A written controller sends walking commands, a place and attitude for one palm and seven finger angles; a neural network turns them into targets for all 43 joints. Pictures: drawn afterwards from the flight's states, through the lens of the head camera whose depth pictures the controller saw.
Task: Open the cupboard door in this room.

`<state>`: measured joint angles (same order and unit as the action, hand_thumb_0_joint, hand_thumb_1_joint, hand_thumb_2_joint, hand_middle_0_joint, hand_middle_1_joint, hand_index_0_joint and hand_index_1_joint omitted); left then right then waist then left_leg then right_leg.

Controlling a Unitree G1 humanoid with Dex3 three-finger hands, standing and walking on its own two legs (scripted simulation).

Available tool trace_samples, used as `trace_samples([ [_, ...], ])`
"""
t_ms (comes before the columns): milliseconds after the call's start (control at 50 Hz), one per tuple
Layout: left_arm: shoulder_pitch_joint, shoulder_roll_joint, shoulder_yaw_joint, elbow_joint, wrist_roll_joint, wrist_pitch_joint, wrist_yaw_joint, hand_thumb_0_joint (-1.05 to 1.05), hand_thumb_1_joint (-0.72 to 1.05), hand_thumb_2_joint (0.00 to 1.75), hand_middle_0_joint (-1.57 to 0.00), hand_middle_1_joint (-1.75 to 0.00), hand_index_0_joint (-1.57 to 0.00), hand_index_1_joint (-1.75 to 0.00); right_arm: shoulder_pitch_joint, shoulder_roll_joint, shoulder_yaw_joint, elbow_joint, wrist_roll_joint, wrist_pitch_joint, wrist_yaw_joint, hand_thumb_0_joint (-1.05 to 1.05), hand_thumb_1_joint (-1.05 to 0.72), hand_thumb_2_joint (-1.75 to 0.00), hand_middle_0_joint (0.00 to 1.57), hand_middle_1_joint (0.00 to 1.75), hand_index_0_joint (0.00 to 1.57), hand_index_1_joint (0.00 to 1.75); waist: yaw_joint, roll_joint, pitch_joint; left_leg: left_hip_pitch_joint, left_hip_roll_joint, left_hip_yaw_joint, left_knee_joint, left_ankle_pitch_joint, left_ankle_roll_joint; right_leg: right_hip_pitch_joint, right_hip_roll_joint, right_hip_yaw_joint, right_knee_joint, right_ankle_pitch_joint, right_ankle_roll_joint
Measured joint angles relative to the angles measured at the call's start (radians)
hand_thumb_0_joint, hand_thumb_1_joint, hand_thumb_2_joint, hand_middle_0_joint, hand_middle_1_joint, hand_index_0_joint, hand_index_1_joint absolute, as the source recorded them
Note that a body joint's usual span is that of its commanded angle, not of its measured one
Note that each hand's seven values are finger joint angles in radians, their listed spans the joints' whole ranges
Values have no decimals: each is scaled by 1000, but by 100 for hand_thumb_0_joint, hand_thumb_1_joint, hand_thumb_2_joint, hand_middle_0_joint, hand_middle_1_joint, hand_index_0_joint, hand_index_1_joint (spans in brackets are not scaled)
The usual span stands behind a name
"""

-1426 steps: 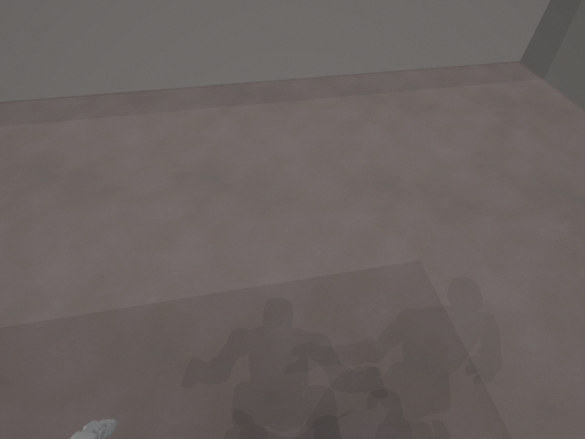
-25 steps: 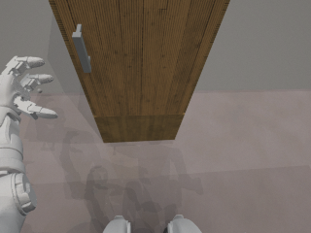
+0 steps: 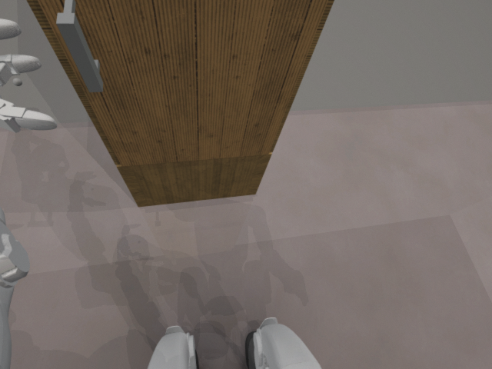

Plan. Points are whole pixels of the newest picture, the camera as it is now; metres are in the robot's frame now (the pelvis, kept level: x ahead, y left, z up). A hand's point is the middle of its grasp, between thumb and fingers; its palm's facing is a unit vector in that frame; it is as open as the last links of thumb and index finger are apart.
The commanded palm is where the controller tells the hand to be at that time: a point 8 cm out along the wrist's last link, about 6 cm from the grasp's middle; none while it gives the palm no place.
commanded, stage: move the hooked fingers beside the handle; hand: left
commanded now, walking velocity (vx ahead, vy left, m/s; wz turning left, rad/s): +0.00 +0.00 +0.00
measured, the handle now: (83, 47) +0.60 +0.21 +0.08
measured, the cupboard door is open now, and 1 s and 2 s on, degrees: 0 0 0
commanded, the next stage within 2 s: slide the fingers in behind the handle in 0.92 s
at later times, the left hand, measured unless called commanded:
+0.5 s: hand (16, 74) +0.53 +0.28 +0.09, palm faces +0.06 -1.00 +0.00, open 14.0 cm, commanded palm +0.52 +0.31 +0.08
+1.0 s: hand (29, 72) +0.55 +0.27 +0.09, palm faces +0.06 -1.00 -0.01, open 14.0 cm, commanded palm +0.53 +0.30 +0.08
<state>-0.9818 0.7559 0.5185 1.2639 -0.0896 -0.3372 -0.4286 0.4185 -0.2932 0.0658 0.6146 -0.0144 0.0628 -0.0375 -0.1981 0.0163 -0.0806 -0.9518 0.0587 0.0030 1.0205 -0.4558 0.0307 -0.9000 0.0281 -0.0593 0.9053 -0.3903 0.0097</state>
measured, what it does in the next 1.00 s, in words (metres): stands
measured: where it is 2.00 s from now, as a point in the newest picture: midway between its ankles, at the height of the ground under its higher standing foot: outside the picture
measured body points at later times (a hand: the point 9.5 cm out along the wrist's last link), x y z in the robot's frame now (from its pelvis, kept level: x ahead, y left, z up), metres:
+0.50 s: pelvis +0.01 +0.01 +0.00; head +0.17 +0.04 +0.42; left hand +0.53 +0.34 +0.10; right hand -0.03 -0.26 -0.09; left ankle +0.01 +0.09 -0.67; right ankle +0.02 -0.13 -0.67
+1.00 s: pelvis +0.01 +0.00 +0.00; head +0.18 +0.04 +0.41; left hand +0.54 +0.33 +0.09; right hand -0.02 -0.26 -0.10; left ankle +0.01 +0.09 -0.67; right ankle +0.02 -0.13 -0.67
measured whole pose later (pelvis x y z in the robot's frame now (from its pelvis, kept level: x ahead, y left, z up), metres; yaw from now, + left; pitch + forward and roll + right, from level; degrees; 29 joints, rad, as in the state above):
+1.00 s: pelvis +0.01 +0.00 +0.00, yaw -1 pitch +25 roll -6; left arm -1.05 0.80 0.52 1.28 -0.06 -0.31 -0.41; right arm 0.43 -0.28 0.08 0.59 -0.02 0.11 -0.02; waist -0.22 0.03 -0.08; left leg -1.01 0.07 -0.01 1.05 -0.48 0.03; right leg -0.95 0.04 -0.07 0.91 -0.40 0.01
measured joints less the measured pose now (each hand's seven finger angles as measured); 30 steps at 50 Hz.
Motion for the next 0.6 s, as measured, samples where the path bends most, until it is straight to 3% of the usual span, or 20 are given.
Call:
trace_samples([
  [160,-73,50,11,42,34,31,7,-1,-50,30,-29,-120,-30,-120,18,0,9,-9,-8,22,6,0,-90,-90,21,30,20,30,-30,9,-1,-34,6,-3,9,-5,2,-29,6,-2,-3,2,2],
  [280,-58,69,34,35,35,35,0,-1,-50,30,-29,-120,-30,-120,31,3,13,-24,-9,36,15,0,-90,-90,21,30,20,30,-36,10,2,-38,13,6,8,-11,4,-36,13,8,-8,4,4],
  [420,-15,65,53,5,30,28,-7,-1,-50,30,-30,-120,-30,-120,35,7,10,-28,-9,43,22,0,-90,-90,21,30,20,30,-27,8,1,-38,15,5,12,-18,5,-33,15,7,-10,0,5],
  [600,-32,9,-13,-8,10,35,0,-1,-50,30,-29,-120,-30,-120,10,10,5,-10,-10,49,23,0,-90,-90,21,30,20,30,-9,7,-6,-29,4,-15,9,-18,4,-11,7,-13,-21,-5,6],
])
